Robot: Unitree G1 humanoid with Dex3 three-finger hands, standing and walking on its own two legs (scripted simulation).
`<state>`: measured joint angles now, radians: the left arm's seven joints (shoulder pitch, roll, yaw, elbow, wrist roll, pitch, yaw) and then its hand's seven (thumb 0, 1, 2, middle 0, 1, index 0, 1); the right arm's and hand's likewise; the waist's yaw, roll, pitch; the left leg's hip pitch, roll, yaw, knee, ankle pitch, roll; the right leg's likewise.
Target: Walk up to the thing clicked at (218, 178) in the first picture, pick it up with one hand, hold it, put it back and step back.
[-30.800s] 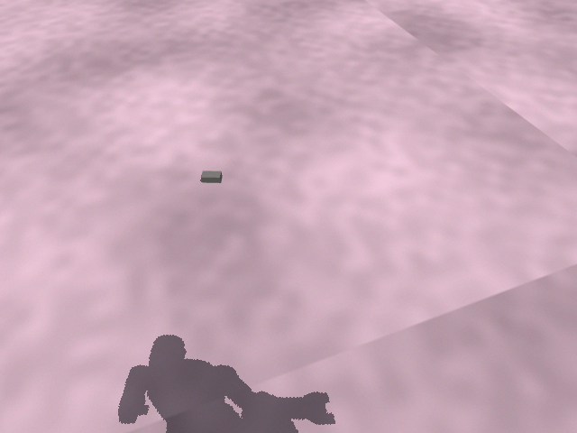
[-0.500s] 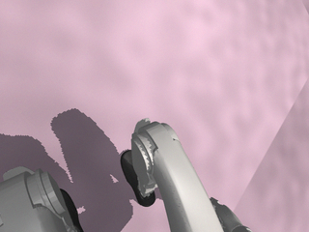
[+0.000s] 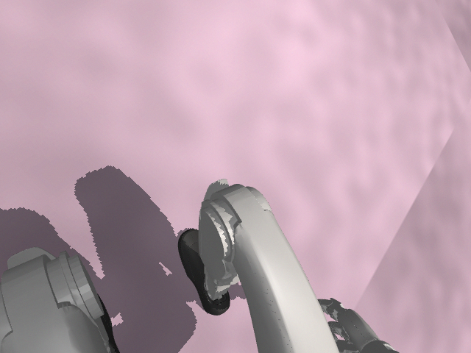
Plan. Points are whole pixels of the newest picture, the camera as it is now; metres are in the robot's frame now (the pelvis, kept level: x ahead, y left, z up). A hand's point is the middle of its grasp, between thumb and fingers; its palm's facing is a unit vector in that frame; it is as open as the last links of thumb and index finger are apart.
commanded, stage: rest palm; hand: left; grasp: from above
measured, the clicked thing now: out of the picture +0.55 +0.32 -0.31
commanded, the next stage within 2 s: none
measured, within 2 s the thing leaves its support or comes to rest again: neither
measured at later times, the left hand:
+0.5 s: hand out of the picture +0.53 +0.31 -0.24, palm faces -0.47 -0.09 -0.88, open 13.7 cm
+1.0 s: hand out of the picture +0.52 +0.31 -0.24, palm faces -0.47 -0.09 -0.88, open 13.2 cm
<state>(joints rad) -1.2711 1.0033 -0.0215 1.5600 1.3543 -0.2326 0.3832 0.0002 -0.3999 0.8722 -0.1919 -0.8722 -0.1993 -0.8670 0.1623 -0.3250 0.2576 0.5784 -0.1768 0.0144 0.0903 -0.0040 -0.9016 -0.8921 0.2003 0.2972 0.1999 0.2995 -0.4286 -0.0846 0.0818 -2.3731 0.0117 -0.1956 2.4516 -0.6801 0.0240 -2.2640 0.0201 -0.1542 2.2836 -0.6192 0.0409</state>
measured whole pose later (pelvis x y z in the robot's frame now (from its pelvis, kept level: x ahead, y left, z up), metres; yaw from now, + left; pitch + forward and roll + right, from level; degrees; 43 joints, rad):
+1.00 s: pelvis +0.00 +0.00 -0.01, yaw -2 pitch +31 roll -15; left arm -1.23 1.13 0.03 1.62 1.30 -0.23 0.39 0.00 -0.34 0.82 -0.29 -0.73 -0.27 -0.76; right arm 0.14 -0.31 0.38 0.57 -0.20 -0.06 0.11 -0.01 -0.91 -0.90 0.20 0.30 0.20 0.30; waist -0.47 -0.12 0.18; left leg -2.38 0.03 -0.23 2.50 -0.71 0.03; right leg -2.27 0.04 -0.18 2.30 -0.62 0.05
